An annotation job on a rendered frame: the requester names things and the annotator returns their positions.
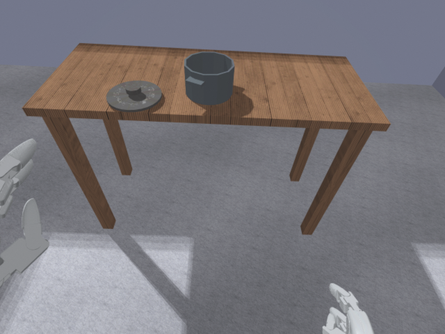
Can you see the lid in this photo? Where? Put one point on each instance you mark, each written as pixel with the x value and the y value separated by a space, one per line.
pixel 118 98

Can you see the robot right hand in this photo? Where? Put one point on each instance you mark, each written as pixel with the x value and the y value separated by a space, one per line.
pixel 355 322

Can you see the table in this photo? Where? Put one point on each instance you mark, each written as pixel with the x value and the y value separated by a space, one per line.
pixel 270 89

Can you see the robot left hand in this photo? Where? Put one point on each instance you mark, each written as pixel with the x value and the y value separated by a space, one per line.
pixel 15 167

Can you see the pot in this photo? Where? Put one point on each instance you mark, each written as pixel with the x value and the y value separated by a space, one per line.
pixel 209 77

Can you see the knob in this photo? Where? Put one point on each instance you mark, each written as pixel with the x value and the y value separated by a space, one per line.
pixel 133 89

